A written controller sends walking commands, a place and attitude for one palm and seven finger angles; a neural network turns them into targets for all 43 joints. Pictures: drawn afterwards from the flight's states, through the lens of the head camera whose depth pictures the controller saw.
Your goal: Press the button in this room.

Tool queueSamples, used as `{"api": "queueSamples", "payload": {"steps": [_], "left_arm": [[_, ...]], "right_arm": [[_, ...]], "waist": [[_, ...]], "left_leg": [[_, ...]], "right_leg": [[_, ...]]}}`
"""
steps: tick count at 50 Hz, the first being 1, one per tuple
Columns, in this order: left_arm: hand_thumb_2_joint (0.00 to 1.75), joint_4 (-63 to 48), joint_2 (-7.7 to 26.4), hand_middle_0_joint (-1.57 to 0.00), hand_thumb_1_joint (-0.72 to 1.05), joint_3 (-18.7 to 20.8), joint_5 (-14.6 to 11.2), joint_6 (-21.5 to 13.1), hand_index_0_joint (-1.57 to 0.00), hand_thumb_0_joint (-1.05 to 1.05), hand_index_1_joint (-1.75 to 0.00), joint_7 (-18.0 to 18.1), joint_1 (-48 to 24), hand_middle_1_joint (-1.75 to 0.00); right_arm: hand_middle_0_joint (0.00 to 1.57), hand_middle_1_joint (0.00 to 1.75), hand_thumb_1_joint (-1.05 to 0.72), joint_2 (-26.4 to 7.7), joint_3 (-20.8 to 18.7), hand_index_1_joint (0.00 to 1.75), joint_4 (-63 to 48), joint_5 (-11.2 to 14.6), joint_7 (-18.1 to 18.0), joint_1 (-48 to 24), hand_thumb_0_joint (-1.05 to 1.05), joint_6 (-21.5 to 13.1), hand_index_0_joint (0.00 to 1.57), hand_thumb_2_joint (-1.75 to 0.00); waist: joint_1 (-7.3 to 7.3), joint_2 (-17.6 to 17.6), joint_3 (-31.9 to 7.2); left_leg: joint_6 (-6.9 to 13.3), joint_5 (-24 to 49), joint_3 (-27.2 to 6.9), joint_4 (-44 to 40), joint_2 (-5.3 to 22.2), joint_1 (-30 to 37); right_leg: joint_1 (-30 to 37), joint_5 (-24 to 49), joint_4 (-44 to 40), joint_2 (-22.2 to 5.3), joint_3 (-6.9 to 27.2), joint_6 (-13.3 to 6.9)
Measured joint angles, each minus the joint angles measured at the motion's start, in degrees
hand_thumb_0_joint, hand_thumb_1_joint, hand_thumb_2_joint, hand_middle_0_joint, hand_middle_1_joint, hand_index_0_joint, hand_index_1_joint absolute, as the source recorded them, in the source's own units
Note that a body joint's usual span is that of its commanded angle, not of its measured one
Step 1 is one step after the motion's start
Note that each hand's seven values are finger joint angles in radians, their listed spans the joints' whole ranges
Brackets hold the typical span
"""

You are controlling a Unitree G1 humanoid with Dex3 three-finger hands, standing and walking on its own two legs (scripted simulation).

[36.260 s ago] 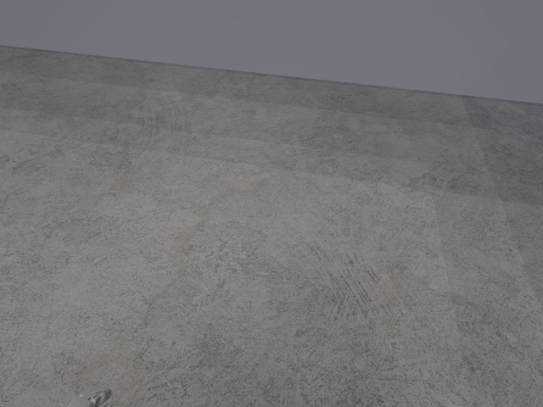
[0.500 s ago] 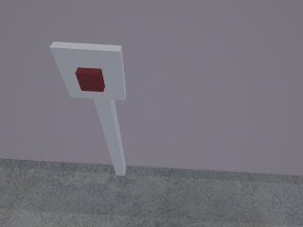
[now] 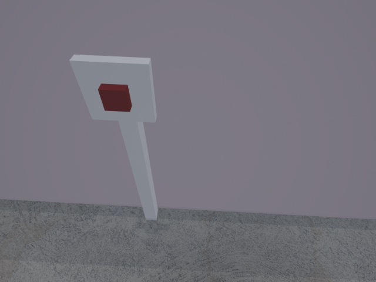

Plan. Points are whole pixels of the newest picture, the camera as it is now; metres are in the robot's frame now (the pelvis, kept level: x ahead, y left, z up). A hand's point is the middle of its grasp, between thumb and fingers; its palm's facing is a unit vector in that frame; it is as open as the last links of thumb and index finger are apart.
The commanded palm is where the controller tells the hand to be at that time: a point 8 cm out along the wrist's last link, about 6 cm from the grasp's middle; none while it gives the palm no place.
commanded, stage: come to a stop and stand still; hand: left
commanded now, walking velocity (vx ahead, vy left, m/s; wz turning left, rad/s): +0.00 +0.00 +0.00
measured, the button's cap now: (116, 97) +0.53 +0.22 +0.11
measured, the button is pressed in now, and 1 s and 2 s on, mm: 0 0 0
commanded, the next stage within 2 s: look again from close up in 0.06 s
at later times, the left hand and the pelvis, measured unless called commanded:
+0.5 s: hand out of the picture +0.02 +0.18 -0.17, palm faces +0.02 -0.97 -0.24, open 7.4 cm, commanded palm none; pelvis +0.02 +0.00 +0.00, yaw +0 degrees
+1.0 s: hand (112, 220) +0.24 +0.18 +0.00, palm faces +0.25 -0.97 -0.09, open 6.8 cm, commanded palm +0.14 +0.22 -0.05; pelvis +0.03 -0.02 -0.02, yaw +2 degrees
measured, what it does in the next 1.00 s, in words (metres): stands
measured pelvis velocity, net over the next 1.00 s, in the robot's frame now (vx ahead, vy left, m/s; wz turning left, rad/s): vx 0.03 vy -0.02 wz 0.03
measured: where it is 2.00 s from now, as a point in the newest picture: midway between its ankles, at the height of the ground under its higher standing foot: outside the picture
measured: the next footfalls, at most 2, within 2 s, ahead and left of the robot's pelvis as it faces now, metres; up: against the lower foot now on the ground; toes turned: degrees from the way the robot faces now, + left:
none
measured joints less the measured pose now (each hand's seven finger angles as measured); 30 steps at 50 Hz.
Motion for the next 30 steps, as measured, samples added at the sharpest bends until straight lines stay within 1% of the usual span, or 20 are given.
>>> {"api": "queueSamples", "payload": {"steps": [8,10,12,15,22,30], "left_arm": [[0.90,2.01,-1.23,-0.20,0.91,-0.35,-0.17,-0.30,-0.20,0.01,-0.30,-0.05,2.60,-0.30],[0.90,2.38,-1.71,-0.20,0.91,-0.89,0.05,-0.64,-0.20,0.01,-0.30,0.58,2.92,-0.30],[0.90,2.56,-2.01,-0.20,0.91,-1.11,0.03,-0.60,-0.20,0.01,-0.30,0.50,3.39,-0.30],[0.90,3.19,-2.25,-0.20,0.91,-1.21,-0.02,-0.46,-0.20,0.01,-0.30,0.16,3.60,-0.30],[0.90,3.09,-1.81,-0.20,0.91,-0.89,-0.15,-1.07,-0.20,0.01,-0.30,0.21,2.45,-0.30],[0.90,2.63,-1.24,-0.20,0.92,-0.73,-0.31,-1.38,-0.20,0.01,-0.30,0.37,-0.12,-0.30]], "right_arm": [[0.20,0.30,-0.91,0.89,0.34,0.30,1.55,0.17,-0.17,1.86,0.00,-0.24,0.20,-0.89],[0.20,0.30,-0.91,0.61,0.37,0.30,0.80,0.27,0.02,1.99,0.00,0.06,0.20,-0.89],[0.20,0.30,-0.91,0.29,0.20,0.30,-0.42,0.15,0.06,2.23,0.00,-0.01,0.20,-0.90],[0.20,0.30,-0.91,-0.19,0.10,0.30,-1.69,0.06,-0.07,2.93,0.00,-0.62,0.20,-0.90],[0.20,0.30,-0.93,-0.88,0.43,0.30,-1.49,0.05,-0.56,2.70,0.02,-0.98,0.20,-0.89],[0.20,0.30,-0.92,-1.14,0.83,0.30,-0.59,0.15,-0.49,1.40,0.01,-1.70,0.20,-0.89]], "waist": [[0.20,-0.14,0.46],[0.33,0.58,0.78],[-0.06,1.10,0.63],[-0.43,2.34,-0.47],[0.00,3.74,-2.31],[-0.19,2.85,-1.33]], "left_leg": [[-0.19,0.18,-0.36,-0.53,0.14,0.07],[-0.45,-0.93,-0.48,1.92,0.70,-1.27],[-0.27,-2.24,-0.50,4.11,0.62,-2.33],[0.29,-3.25,-0.55,5.21,0.13,-2.46],[0.40,-3.01,0.03,2.49,-0.75,0.44],[-0.29,-2.25,0.37,-0.19,-0.37,2.27]], "right_leg": [[0.29,0.19,-0.77,0.17,-0.36,-0.19],[-0.31,-0.14,0.10,0.59,-0.53,-0.18],[-1.38,-1.41,2.31,0.42,-0.53,-0.23],[-1.74,-2.88,4.10,-0.11,-0.54,-0.04],[-0.09,-3.71,3.78,-0.86,0.14,0.41],[0.95,-3.52,2.36,-0.34,0.48,-0.13]]}}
